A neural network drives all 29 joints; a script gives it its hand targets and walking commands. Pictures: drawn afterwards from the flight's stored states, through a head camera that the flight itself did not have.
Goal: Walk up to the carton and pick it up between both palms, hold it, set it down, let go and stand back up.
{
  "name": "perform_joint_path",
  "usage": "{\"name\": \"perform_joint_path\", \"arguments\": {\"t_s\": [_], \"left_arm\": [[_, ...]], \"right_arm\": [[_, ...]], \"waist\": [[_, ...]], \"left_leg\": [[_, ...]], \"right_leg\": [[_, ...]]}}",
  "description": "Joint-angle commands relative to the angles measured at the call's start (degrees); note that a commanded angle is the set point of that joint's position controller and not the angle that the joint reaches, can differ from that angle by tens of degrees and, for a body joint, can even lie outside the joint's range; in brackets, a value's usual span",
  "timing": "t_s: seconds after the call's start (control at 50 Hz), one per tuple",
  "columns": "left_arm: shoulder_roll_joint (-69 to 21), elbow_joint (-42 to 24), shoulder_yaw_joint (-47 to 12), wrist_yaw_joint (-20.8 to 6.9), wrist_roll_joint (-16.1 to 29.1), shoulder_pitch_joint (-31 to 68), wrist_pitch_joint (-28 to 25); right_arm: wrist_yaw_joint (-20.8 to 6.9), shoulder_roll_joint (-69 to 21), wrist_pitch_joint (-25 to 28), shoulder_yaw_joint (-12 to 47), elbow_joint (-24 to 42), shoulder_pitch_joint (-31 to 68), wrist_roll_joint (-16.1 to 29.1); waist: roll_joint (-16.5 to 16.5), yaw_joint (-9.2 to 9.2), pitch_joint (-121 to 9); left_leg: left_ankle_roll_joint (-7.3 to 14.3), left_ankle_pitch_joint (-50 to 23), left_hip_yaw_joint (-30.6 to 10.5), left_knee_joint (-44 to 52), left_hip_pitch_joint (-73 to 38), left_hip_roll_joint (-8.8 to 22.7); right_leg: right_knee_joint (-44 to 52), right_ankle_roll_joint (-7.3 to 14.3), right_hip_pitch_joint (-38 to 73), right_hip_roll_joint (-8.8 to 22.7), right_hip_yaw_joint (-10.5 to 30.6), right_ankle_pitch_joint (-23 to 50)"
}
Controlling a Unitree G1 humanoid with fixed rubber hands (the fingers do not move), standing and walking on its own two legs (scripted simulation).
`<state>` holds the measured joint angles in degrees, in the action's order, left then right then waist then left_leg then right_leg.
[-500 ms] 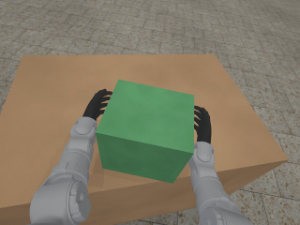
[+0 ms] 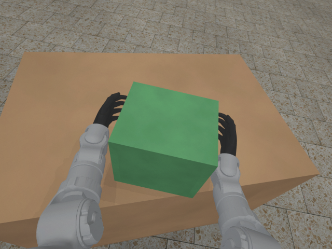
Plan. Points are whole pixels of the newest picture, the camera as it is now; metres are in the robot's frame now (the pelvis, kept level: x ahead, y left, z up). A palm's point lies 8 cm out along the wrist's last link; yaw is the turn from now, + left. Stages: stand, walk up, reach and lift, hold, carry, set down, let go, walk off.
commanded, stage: reach and lift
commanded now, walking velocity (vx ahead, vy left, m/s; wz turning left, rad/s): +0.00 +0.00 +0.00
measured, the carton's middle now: (164, 142) +0.39 -0.03 +0.01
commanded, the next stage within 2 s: none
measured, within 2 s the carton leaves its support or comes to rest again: leaves its support in 0.44 s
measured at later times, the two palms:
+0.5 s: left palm (98, 125) +0.41 +0.13 +0.06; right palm (225, 148) +0.35 -0.18 +0.05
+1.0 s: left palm (100, 122) +0.41 +0.13 +0.07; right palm (225, 145) +0.35 -0.18 +0.05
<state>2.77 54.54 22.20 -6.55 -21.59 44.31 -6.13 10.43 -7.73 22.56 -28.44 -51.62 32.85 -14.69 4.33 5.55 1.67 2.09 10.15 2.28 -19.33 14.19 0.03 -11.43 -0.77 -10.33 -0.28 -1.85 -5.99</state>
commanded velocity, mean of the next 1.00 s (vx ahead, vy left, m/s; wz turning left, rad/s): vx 0.00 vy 0.00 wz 0.00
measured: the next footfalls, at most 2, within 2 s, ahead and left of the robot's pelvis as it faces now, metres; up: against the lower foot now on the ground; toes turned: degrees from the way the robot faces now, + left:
none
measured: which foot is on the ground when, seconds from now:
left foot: down 0.00-1.00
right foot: down 0.00-1.00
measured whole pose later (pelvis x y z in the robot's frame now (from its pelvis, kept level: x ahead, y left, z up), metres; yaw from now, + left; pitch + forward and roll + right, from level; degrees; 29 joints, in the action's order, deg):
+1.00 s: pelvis -0.02 -0.02 +0.00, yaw -1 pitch +15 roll -1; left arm 9.0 69.9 9.6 1.1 -10.2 49.0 -19.6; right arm 13.6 -2.2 33.6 -18.9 -66.3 38.8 -4.8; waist 0.8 2.3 -8.9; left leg 0.6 6.8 2.5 -19.7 27.5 1.7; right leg -12.9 1.2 -24.3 -1.6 -3.0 -3.2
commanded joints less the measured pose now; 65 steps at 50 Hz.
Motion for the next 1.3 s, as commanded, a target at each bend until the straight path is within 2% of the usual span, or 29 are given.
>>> {"name": "perform_joint_path", "arguments": {"t_s": [0.0, 0.08, 0.14, 0.18, 0.2, 0.24, 0.32, 0.34, 0.36, 0.4, 0.46, 0.48, 0.5, 0.52, 0.56, 0.6, 0.64, 0.68, 0.8, 0.82, 0.86, 0.9, 1.0, 1.04, 1.06, 1.08, 1.14, 1.26, 1.28], "left_arm": [[-31.03, 1.58, -13.91, -2.77, -0.84, 23.30, -0.80], [-31.70, 1.96, -14.13, -2.55, -1.13, 20.95, -0.52], [-32.79, 1.01, -16.01, -2.42, -0.23, 23.07, -1.99], [-33.90, -0.46, -17.90, -1.72, 1.34, 25.61, -4.57], [-33.60, -0.37, -18.08, -1.19, 1.03, 24.17, -5.29], [-33.41, -0.31, -18.97, -0.93, 1.17, 25.14, -6.91], [-33.26, -0.21, -19.90, 0.19, 1.93, 27.15, -11.96], [-34.63, -1.52, -21.69, 0.35, 2.73, 28.20, -13.22], [-34.14, -0.19, -22.15, 0.26, 2.92, 30.60, -14.32], [-33.23, 1.49, -21.42, -0.03, 2.96, 31.61, -16.38], [-32.68, 2.39, -22.54, -0.01, 3.66, 35.73, -18.28], [-32.74, 2.66, -22.17, 0.02, 3.82, 36.85, -18.94], [-32.93, 1.72, -23.32, 0.19, 4.36, 38.97, -19.59], [-33.20, 2.36, -23.19, 0.45, 4.11, 38.30, -19.73], [-33.52, 2.80, -23.31, 0.58, 3.75, 40.90, -20.79], [-32.54, 4.75, -21.44, 0.92, 2.82, 38.74, -21.39], [-31.86, 6.17, -21.71, 0.97, 3.43, 40.30, -21.53], [-30.85, 8.46, -20.19, 1.09, 3.79, 40.37, -20.97], [-32.31, 6.88, -21.88, 1.29, 4.93, 42.06, -20.31], [-32.29, 5.69, -22.24, 1.42, 5.59, 42.18, -20.42], [-33.52, 5.13, -24.44, 1.65, 6.86, 41.99, -20.06], [-32.42, 5.97, -23.93, 1.57, 7.57, 40.11, -19.66], [-36.55, -1.20, -30.43, 2.79, 12.21, 40.50, -17.79], [-38.14, -4.28, -33.76, 2.93, 14.26, 40.49, -15.80], [-38.37, -6.45, -34.13, 3.00, 15.16, 41.39, -15.33], [-40.09, -10.51, -36.41, 3.46, 15.77, 40.31, -14.42], [-41.22, -17.86, -39.07, 4.33, 17.46, 33.71, -9.24], [-42.98, -36.95, -44.78, 4.48, 21.83, 35.82, 5.35], [-42.14, -39.32, -44.28, 4.58, 21.72, 36.27, 8.13]], "right_arm": [[-5.44, -27.85, 1.01, 17.97, -1.35, 25.59, -5.89], [-5.57, -27.66, 1.65, 20.23, -0.98, 25.77, -3.91], [-5.32, -27.93, 2.66, 20.37, -1.83, 26.56, -4.12], [-5.44, -28.46, 4.69, 20.46, -1.63, 28.34, -4.80], [-5.81, -27.75, 5.25, 21.37, -2.84, 27.54, -4.10], [-5.59, -27.94, 6.72, 21.70, -4.39, 27.70, -3.88], [-5.85, -28.74, 10.74, 24.66, -3.62, 31.62, -2.42], [-5.75, -28.45, 11.94, 24.69, -3.45, 32.34, -2.54], [-5.45, -28.39, 12.82, 23.71, -4.46, 33.54, -3.60], [-5.20, -27.94, 13.92, 23.31, -6.56, 34.05, -4.46], [-4.44, -27.32, 15.33, 20.82, -9.30, 36.05, -5.77], [-4.37, -27.32, 15.90, 20.70, -9.08, 37.99, -5.97], [-4.08, -27.82, 16.07, 20.12, -10.64, 37.43, -6.30], [-4.09, -27.75, 16.14, 20.41, -12.30, 37.17, -6.03], [-3.71, -28.57, 17.14, 19.10, -14.05, 38.36, -7.01], [-4.16, -28.52, 17.69, 20.68, -14.21, 39.27, -6.20], [-4.07, -28.35, 17.55, 19.82, -14.32, 40.69, -6.47], [-4.41, -27.77, 16.96, 20.26, -13.78, 43.13, -5.76], [-3.90, -30.08, 15.23, 22.29, -14.85, 42.06, -4.43], [-4.08, -30.14, 15.02, 23.67, -13.79, 42.19, -3.30], [-4.02, -29.94, 14.40, 25.12, -12.20, 43.24, -2.04], [-4.37, -30.29, 12.72, 28.99, -10.40, 42.32, 0.12], [-4.79, -31.95, 8.44, 36.49, -3.38, 43.21, 5.78], [-4.32, -32.37, 5.75, 39.00, -0.13, 42.61, 8.30], [-4.43, -32.75, 4.35, 40.81, 2.18, 43.39, 9.73], [-4.42, -33.41, 3.23, 43.12, 5.29, 42.18, 11.64], [-4.26, -31.93, -3.65, 50.03, 13.66, 38.68, 16.91], [-2.41, -32.01, -16.53, 55.97, 33.19, 43.18, 23.97], [-2.29, -31.51, -19.03, 55.78, 33.41, 42.43, 24.57]], "waist": [[-8.14, -0.49, -25.59], [-8.76, -1.57, -24.99], [-9.01, -0.48, -28.67], [-8.95, -0.13, -32.90], [-10.17, -1.23, -32.60], [-10.40, -0.68, -32.33], [-10.73, -3.53, -36.59], [-10.58, -2.34, -39.06], [-10.16, -1.13, -38.35], [-8.27, -1.25, -37.76], [-7.78, 0.38, -36.46], [-6.99, -0.45, -36.90], [-7.45, 0.74, -38.90], [-8.22, 0.06, -38.46], [-8.47, 0.90, -40.55], [-8.09, -2.21, -40.26], [-7.95, -1.70, -40.82], [-6.76, -3.85, -38.08], [-8.05, -2.78, -43.47], [-8.52, -3.44, -44.27], [-8.64, -2.60, -46.94], [-7.52, -4.52, -47.15], [-9.05, -3.29, -50.23], [-8.79, -0.86, -50.00], [-8.34, -1.74, -51.10], [-9.61, -1.13, -53.69], [-9.11, -1.00, -50.92], [-4.94, 0.48, -46.85], [-3.97, 0.64, -44.28]], "left_leg": [[-4.61, -16.39, 2.39, 0.55, -11.79, 0.10], [-5.02, -21.19, 1.95, -0.51, -12.50, 0.41], [-5.66, -23.45, 1.91, -1.23, -13.62, 0.52], [-6.44, -26.08, 1.48, -2.00, -15.25, 1.03], [-6.82, -28.23, 1.07, -2.49, -16.73, 1.23], [-6.89, -29.17, 1.11, -2.92, -16.37, 1.14], [-6.71, -32.08, 1.12, -3.75, -15.21, 0.76], [-7.24, -33.35, 0.88, -3.75, -16.32, 1.14], [-7.28, -32.02, 0.75, -3.84, -15.31, 1.05], [-6.20, -26.94, 0.75, -2.47, -13.37, 0.91], [-5.87, -19.59, 0.83, -0.56, -11.38, 0.72], [-5.37, -17.34, 1.10, 0.07, -9.88, 0.65], [-5.66, -16.48, 1.03, 0.21, -10.30, 0.62], [-5.72, -17.24, 1.04, 0.02, -10.87, 0.68], [-5.77, -16.27, 1.15, -0.27, -9.98, 0.38], [-4.67, -16.14, 1.55, -0.33, -9.04, 0.26], [-3.92, -11.33, 1.52, 0.85, -6.55, 0.19], [-3.08, -7.91, 1.98, 1.74, -5.15, 0.16], [-3.05, -9.82, 2.08, 0.16, -4.81, -0.29], [-3.35, -11.90, 2.00, -0.28, -5.13, -0.28], [-3.78, -13.94, 1.37, -1.11, -6.08, -0.20], [-2.86, -15.06, 1.36, -1.73, -5.61, -0.31], [-3.17, -17.68, -0.52, -3.64, -7.56, -0.24], [-3.71, -20.20, -1.35, -4.90, -10.17, -0.27], [-3.48, -20.71, -1.68, -5.09, -10.29, -0.28], [-4.08, -24.17, -2.23, -6.08, -11.90, -0.27], [-4.11, -29.47, -3.88, -7.49, -14.27, -0.39], [-3.44, -27.68, -5.37, -6.40, -16.22, -1.19], [-3.13, -25.93, -5.27, -5.64, -16.27, -1.39]], "right_leg": [[-1.62, 0.27, 5.69, -1.83, -5.17, 14.82], [-1.88, 0.65, 6.82, -2.15, -5.29, 17.56], [-2.00, 0.68, 5.77, -2.41, -5.57, 18.52], [-2.23, 0.94, 4.30, -2.80, -6.02, 19.21], [-2.00, 1.49, 3.59, -2.98, -6.09, 18.60], [-1.75, 1.66, 3.48, -2.63, -5.93, 20.04], [-2.35, 1.59, 4.71, -2.63, -5.26, 22.73], [-2.62, 1.48, 4.30, -2.86, -5.53, 23.93], [-2.35, 1.55, 3.73, -2.54, -5.28, 23.15], [-2.20, 1.28, 4.23, -1.88, -4.89, 22.05], [-1.21, 1.18, 2.66, -1.14, -4.62, 18.38], [-1.15, 1.15, 2.40, -0.88, -4.48, 16.82], [-1.29, 1.11, 1.65, -1.01, -4.54, 16.61], [-1.25, 1.42, 1.32, -1.26, -4.58, 15.84], [-1.31, 1.34, 0.04, -1.07, -4.28, 15.29], [-1.31, 1.52, 0.50, -0.91, -3.82, 13.60], [-1.09, 1.30, -0.69, -0.45, -3.68, 10.73], [-0.74, 1.26, -1.05, -0.33, -3.41, 6.48], [-1.99, 1.22, 0.02, -0.11, -2.42, 10.56], [-2.59, 1.26, 0.39, -0.20, -2.46, 12.38], [-2.80, 1.17, -0.17, -0.86, -2.46, 13.50], [-3.21, 0.99, 1.21, -0.73, -1.56, 14.20], [-4.29, 0.83, 0.20, -1.18, -0.45, 15.29], [-4.60, 0.56, 0.41, -1.64, -0.39, 18.02], [-4.88, 0.59, 0.47, -1.69, -0.07, 17.08], [-5.46, 0.54, 0.61, -1.95, 0.19, 19.56], [-5.95, 0.34, 2.67, -2.46, 0.95, 22.76], [-6.28, -1.03, 6.64, -2.55, 1.38, 22.75], [-5.97, -1.16, 6.67, -2.58, 1.40, 20.60]]}}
